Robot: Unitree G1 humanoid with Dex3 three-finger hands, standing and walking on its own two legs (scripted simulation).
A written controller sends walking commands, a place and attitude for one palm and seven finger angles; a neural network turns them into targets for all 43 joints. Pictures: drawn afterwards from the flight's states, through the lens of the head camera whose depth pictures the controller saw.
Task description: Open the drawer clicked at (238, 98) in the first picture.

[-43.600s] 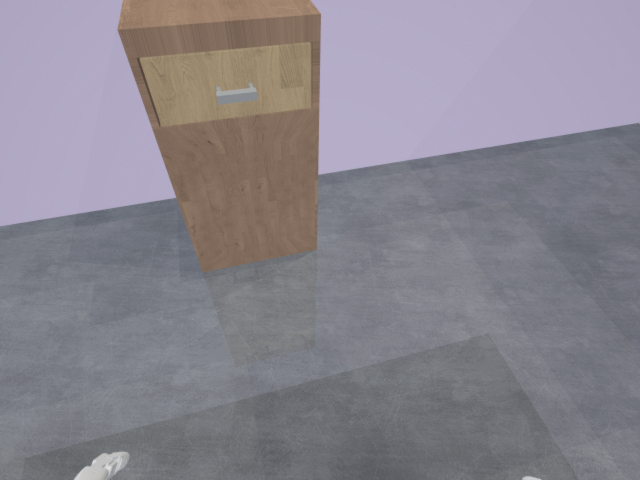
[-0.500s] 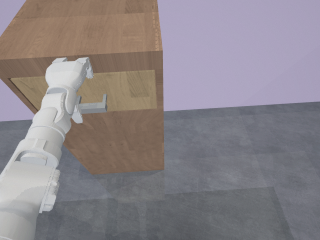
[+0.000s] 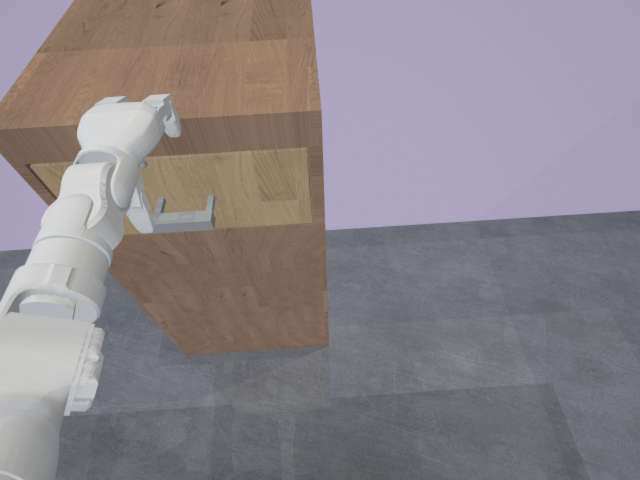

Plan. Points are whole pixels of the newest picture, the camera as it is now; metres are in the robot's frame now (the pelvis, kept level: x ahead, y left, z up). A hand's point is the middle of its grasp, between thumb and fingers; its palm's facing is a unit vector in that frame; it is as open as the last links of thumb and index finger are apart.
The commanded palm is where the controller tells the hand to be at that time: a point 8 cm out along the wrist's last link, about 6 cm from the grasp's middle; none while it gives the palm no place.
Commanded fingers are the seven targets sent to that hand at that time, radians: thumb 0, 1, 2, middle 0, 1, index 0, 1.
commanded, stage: draw the hand back to the body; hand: left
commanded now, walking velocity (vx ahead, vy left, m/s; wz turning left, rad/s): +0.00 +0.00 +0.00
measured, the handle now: (184, 211) +0.53 +0.23 -0.02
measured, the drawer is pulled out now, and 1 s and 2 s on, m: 0.00 0.00 0.00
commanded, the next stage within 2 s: step back with the hand held close in 1.52 s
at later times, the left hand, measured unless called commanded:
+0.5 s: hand (86, 253) +0.35 +0.25 +0.12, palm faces +0.03 -0.03 -1.00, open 13.8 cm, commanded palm +0.31 +0.25 +0.19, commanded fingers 0.00 -0.50 0.30 -0.30 -1.20 -0.30 -1.20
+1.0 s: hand (47, 335) +0.24 +0.22 +0.17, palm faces +0.37 -0.87 -0.32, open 11.5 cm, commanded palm +0.18 +0.26 +0.19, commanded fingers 0.00 0.38 0.68 -0.24 -0.64 -0.24 -0.64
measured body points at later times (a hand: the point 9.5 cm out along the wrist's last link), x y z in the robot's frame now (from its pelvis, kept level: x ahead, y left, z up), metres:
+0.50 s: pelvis +0.00 +0.01 +0.01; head +0.01 -0.03 +0.46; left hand +0.34 +0.25 +0.18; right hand +0.21 -0.22 -0.09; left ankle -0.02 +0.11 -0.73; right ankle -0.01 -0.12 -0.73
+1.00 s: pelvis +0.00 -0.01 +0.02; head +0.00 -0.04 +0.47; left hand +0.21 +0.27 +0.19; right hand +0.18 -0.23 -0.08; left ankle -0.02 +0.11 -0.73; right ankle -0.01 -0.12 -0.73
